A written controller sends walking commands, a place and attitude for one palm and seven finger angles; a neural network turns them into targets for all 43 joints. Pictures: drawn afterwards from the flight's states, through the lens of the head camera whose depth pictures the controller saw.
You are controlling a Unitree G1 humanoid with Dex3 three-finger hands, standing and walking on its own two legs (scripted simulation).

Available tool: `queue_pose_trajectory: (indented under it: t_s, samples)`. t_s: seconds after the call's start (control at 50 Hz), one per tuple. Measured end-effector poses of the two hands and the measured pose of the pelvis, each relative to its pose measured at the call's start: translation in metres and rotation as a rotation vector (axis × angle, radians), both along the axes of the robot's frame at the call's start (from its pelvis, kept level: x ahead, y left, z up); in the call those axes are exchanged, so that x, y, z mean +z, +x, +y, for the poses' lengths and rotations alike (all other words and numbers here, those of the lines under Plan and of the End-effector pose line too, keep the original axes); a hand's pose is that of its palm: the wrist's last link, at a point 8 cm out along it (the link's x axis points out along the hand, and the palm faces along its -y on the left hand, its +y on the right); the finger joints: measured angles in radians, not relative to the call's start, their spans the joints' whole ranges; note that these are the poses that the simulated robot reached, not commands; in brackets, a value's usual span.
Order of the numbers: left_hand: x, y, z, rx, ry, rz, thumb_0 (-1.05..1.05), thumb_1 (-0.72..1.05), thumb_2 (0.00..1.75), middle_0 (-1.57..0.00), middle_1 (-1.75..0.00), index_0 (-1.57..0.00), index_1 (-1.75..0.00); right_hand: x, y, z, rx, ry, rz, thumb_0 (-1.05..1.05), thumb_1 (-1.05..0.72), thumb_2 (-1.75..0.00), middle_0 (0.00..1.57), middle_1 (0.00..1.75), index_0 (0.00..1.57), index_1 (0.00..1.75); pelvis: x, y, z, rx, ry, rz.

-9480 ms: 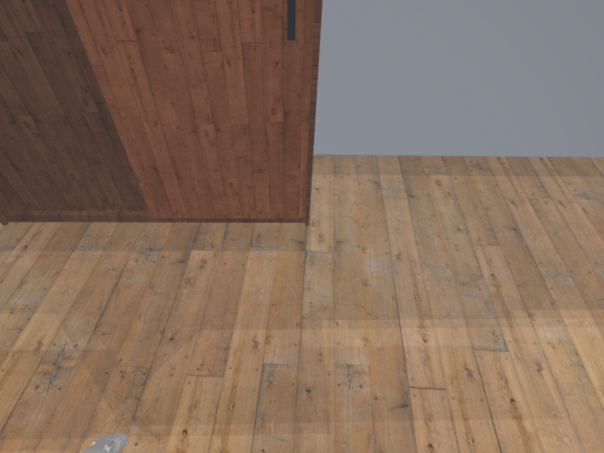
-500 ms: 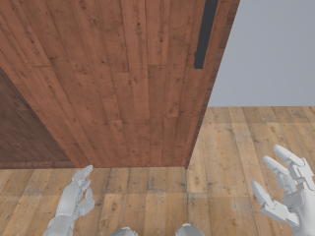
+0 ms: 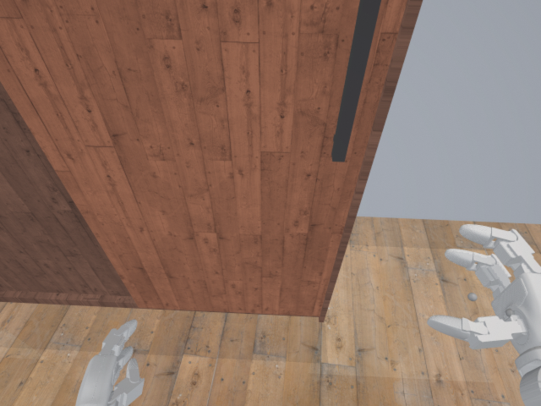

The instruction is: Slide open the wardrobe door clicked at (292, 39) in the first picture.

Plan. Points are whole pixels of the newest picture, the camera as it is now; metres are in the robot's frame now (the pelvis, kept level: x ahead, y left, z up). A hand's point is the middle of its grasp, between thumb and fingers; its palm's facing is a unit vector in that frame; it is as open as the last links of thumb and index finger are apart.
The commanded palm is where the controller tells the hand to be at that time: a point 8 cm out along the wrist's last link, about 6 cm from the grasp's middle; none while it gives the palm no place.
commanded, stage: raise the hand with hooked fingers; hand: right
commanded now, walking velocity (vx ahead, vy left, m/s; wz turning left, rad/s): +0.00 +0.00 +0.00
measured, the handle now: (350, 81) +0.55 -0.11 +0.23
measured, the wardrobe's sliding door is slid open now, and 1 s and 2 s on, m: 0.00 0.00 0.00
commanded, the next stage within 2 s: move the hooked fingers beside the handle in 1.02 s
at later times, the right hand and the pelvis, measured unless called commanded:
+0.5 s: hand out of the picture +0.27 -0.28 +0.23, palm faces +0.17 +0.98 -0.06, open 14.0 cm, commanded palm +0.24 -0.32 +0.23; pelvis +0.00 +0.00 +0.02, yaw -1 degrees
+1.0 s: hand (525, 203) +0.28 -0.26 +0.23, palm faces +0.17 +0.98 -0.07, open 14.0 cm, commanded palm +0.24 -0.30 +0.23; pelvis +0.00 +0.02 +0.02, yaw +0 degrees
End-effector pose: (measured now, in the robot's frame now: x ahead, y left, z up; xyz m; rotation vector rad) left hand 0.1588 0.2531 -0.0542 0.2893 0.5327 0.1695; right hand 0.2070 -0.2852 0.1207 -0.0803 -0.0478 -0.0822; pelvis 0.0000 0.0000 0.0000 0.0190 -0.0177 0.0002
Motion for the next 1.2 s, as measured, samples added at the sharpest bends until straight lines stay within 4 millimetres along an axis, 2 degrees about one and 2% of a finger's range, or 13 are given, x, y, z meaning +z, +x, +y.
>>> queue_pose_trajectory:
  t_s: [0.06,0.2,0.3,0.36,0.42,0.56,0.62,0.7,0.8,0.94,1.06,1.2]
  samples:
    - [0.011,0.015,-0.011,-0.015,-0.015,-0.046,0.02,0.91,0.90,-0.21,-0.30,-0.20,-0.30,0.012,0.006,-0.011,-0.024,0.009,-0.005,0.00,0.24,-0.41,0.28,1.02,0.28,1.03,0.004,0.002,-0.001,0.001,0.000,-0.017]
    - [0.026,0.045,-0.044,-0.103,-0.067,-0.105,0.02,0.91,0.90,-0.21,-0.30,-0.20,-0.30,0.058,0.011,-0.030,-0.078,0.009,-0.109,0.00,0.39,-0.35,0.29,1.12,0.29,1.13,0.011,0.005,-0.004,-0.008,0.002,-0.054]
    - [0.026,0.053,-0.058,-0.130,-0.096,-0.089,0.01,0.91,0.90,-0.21,-0.30,-0.20,-0.30,0.066,0.020,-0.035,-0.059,0.012,-0.023,-0.01,0.46,-0.32,0.30,1.17,0.29,1.17,0.015,0.003,-0.004,-0.012,0.000,-0.067]
    - [0.025,0.052,-0.060,-0.133,-0.100,-0.068,0.01,0.90,0.90,-0.21,-0.30,-0.20,-0.30,0.072,0.025,-0.039,-0.066,0.018,0.001,-0.01,0.48,-0.31,0.30,1.18,0.30,1.18,0.017,0.002,-0.003,-0.013,-0.003,-0.070]
    - [0.025,0.049,-0.058,-0.133,-0.094,-0.047,0.02,0.90,0.90,-0.21,-0.30,-0.20,-0.30,0.087,0.029,-0.043,-0.081,0.018,-0.038,-0.01,0.49,-0.30,0.30,1.19,0.30,1.19,0.018,0.002,-0.001,-0.013,-0.004,-0.075]
    - [0.021,0.041,-0.041,-0.097,-0.088,-0.012,0.02,0.90,0.90,-0.21,-0.30,-0.20,-0.30,0.121,0.041,-0.045,-0.069,-0.003,-0.079,-0.01,0.50,-0.30,0.30,1.20,0.30,1.20,0.020,0.001,0.004,-0.010,-0.005,-0.083]
    - [0.019,0.037,-0.031,-0.069,-0.094,-0.001,0.02,0.90,0.90,-0.21,-0.30,-0.20,-0.30,0.120,0.048,-0.044,-0.052,0.006,-0.022,-0.01,0.51,-0.30,0.30,1.20,0.30,1.20,0.021,0.001,0.005,-0.007,-0.008,-0.075]
    - [0.018,0.031,-0.018,-0.037,-0.094,0.008,0.02,0.91,0.90,-0.21,-0.30,-0.20,-0.30,0.104,0.050,-0.037,-0.036,0.035,0.043,-0.01,0.51,-0.30,0.30,1.20,0.30,1.20,0.020,0.000,0.008,0.003,-0.010,-0.068]
    - [0.019,0.027,-0.008,-0.021,-0.072,0.008,0.02,0.91,0.90,-0.21,-0.30,-0.20,-0.30,0.099,0.046,-0.023,-0.045,0.041,-0.012,-0.01,0.50,-0.30,0.30,1.20,0.30,1.20,0.020,0.000,0.012,0.011,-0.011,-0.076]
    - [0.021,0.030,-0.006,-0.021,-0.078,-0.010,0.02,0.91,0.90,-0.21,-0.30,-0.20,-0.30,0.113,0.044,-0.022,-0.084,0.012,-0.059,-0.01,0.51,-0.30,0.30,1.20,0.30,1.20,0.019,0.000,0.017,0.008,-0.011,-0.087]
    - [0.018,0.034,-0.008,-0.027,-0.098,-0.016,0.02,0.91,0.90,-0.21,-0.30,-0.20,-0.30,0.109,0.046,-0.022,-0.066,0.017,0.004,-0.01,0.51,-0.30,0.30,1.20,0.30,1.20,0.019,0.000,0.018,0.008,-0.011,-0.080]
    - [0.019,0.036,-0.011,-0.032,-0.096,-0.020,0.02,0.91,0.90,-0.21,-0.30,-0.20,-0.30,0.106,0.047,-0.019,-0.060,0.034,-0.028,-0.01,0.51,-0.30,0.30,1.20,0.30,1.20,0.018,0.001,0.017,0.007,-0.011,-0.078]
